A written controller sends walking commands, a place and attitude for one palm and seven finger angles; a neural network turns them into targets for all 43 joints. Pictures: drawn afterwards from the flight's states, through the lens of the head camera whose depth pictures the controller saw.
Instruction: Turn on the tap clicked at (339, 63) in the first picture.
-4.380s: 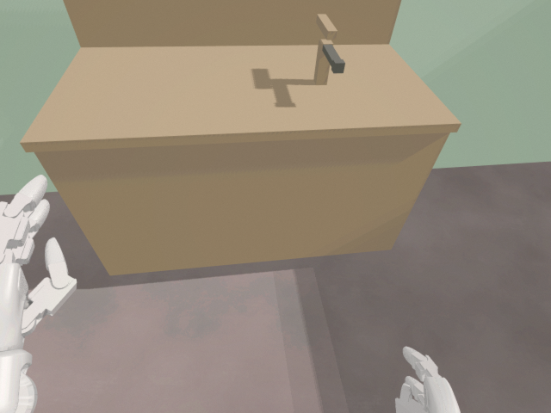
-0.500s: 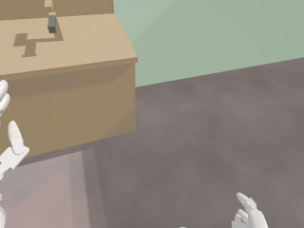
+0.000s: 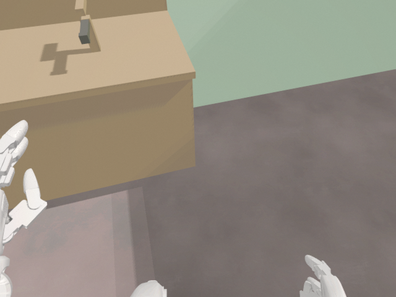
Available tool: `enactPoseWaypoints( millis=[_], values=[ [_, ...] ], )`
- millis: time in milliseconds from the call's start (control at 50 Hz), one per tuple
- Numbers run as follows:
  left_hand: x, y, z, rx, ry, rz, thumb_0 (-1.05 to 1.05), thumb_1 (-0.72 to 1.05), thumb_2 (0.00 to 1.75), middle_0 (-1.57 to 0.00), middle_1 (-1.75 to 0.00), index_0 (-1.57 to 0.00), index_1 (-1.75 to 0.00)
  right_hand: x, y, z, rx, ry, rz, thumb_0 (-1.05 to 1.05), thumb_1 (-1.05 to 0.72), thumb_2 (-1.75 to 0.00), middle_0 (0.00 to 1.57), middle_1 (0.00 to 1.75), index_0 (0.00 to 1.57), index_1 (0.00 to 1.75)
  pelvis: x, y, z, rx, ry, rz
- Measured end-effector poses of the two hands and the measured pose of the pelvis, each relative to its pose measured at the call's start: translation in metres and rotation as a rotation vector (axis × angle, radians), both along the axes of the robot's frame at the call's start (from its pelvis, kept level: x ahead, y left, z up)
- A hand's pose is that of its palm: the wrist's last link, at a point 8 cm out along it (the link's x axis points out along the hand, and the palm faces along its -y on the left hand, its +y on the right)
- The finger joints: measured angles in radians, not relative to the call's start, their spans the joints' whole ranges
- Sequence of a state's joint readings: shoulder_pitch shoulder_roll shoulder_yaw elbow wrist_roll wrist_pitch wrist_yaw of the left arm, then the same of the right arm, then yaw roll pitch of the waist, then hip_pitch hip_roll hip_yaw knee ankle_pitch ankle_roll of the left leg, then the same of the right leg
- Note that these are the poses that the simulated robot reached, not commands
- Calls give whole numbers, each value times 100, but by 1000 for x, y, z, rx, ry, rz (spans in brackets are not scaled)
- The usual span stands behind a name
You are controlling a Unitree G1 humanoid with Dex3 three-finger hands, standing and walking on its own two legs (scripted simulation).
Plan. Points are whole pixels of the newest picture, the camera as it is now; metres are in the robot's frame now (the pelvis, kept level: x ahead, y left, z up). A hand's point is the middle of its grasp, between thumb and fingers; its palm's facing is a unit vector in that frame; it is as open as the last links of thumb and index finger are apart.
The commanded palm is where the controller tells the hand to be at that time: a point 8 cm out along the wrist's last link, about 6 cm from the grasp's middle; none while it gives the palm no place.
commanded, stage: take the last steps up to it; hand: left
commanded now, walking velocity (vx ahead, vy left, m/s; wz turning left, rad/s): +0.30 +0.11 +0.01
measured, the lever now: (84, 38) +0.86 +0.43 +0.08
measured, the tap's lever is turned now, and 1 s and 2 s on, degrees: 0 0 0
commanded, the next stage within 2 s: none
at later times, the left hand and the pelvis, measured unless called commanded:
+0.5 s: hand (44, 147) +0.31 +0.26 +0.17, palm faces +0.38 -0.78 -0.50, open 7.4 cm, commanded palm +0.26 +0.32 +0.17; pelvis +0.09 +0.04 -0.02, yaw -1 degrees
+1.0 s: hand (44, 101) +0.43 +0.32 +0.17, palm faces +0.42 -0.83 -0.37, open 7.4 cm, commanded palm +0.36 +0.35 +0.17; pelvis +0.19 +0.08 -0.01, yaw -1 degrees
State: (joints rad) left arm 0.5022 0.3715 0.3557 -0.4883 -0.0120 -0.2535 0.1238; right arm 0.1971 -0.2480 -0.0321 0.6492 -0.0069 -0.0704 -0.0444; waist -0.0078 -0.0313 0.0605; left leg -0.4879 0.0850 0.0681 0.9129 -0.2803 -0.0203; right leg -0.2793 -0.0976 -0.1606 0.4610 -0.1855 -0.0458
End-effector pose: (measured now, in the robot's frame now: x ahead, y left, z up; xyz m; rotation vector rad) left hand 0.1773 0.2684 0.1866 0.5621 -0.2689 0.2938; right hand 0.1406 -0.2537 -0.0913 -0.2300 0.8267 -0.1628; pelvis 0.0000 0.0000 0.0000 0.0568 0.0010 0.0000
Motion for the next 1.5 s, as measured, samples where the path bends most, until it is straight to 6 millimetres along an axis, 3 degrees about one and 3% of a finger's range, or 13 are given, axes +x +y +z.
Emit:
enactPoseWaypoints(
  millis=[120, 260, 400, 480, 560, 700, 800, 900, 1000, 1160, 1260, 1360, 1500],
  values=[
    [12, 28, 9, -11, -90, 10, 1, 88, 90, -21, -30, -21, -30, 20, 5, 15, -87, -47, -28, 1, -91, -90, 20, 30, 20, 30, 21, 27, -4, -17, 1, -4],
    [48, 66, -7, -61, -142, 41, 1, 89, 90, -21, -30, -21, -30, 48, 60, 10, -7, -107, -50, 1, -91, -90, 19, 30, 20, 30, 46, 49, -13, -42, -18, -8],
    [73, 47, 1, -53, -96, -9, 1, 89, 90, -21, -30, -21, -30, 70, 108, -4, 133, -82, 22, 1, -91, -90, 20, 30, 21, 30, 72, 49, -7, -53, -1, -19],
    [89, 36, 7, 42, -79, -12, 1, 89, 90, -21, -30, -21, -30, 87, 108, -23, 171, -50, 42, 1, -90, -90, 20, 30, 21, 30, 90, 39, -16, -48, -2, -14],
    [106, 37, 1, 42, -65, 30, 1, 89, 90, -21, -30, -21, -30, 105, 89, -39, 154, 4, 44, 1, -90, -90, 20, 30, 21, 30, 101, 34, -21, -52, -16, -2],
    [131, 39, -13, -32, 22, 41, 1, 89, 90, -21, -30, -21, -30, 132, 47, -11, 37, 9, 4, 1, -91, -90, 20, 30, 21, 30, 125, 36, -5, -22, 1, -11],
    [151, 44, -6, -41, -22, -6, 1, 88, 90, -21, -30, -21, -30, 153, 36, 10, -56, -16, -10, 1, -91, -90, 20, 30, 20, 30, 147, 46, -3, -22, 4, -10],
    [175, 71, -2, -38, -129, -18, 1, 88, 90, -21, -30, -21, -30, 181, 51, 16, -102, -76, -43, 1, -91, -90, 20, 30, 20, 30, 177, 68, -15, -49, -7, -23],
    [208, 92, -6, -66, -156, 7, 1, 89, 90, -21, -30, -21, -30, 205, 91, 16, -22, -114, -45, 1, -91, -90, 19, 30, 20, 30, 194, 78, -14, -54, -18, -26],
    [231, 72, 6, -53, -96, -53, 1, 89, 90, -21, -30, -21, -30, 223, 135, 7, 119, -81, 12, 1, -91, -90, 20, 30, 21, 30, 221, 76, -2, -70, 7, -39],
    [248, 63, 7, 12, -46, -8, 1, 89, 90, -21, -30, -21, -30, 234, 123, -10, 143, -35, 14, 1, -90, -90, 20, 30, 21, 30, 243, 61, -4, -59, 9, -43],
    [272, 46, -5, 17, -49, 51, 1, 89, 90, -21, -30, -21, -30, 257, 84, -34, 122, -14, 7, 1, -90, -90, 20, 30, 21, 30, 262, 40, -20, -55, -7, -34],
    [306, 19, -13, -52, 0, -18, 1, 89, 90, -21, -30, -21, -30, 283, 31, -11, 24, -9, -47, 1, -91, -90, 20, 30, 21, 30, 284, 30, -8, -29, -1, -39]
  ],
)
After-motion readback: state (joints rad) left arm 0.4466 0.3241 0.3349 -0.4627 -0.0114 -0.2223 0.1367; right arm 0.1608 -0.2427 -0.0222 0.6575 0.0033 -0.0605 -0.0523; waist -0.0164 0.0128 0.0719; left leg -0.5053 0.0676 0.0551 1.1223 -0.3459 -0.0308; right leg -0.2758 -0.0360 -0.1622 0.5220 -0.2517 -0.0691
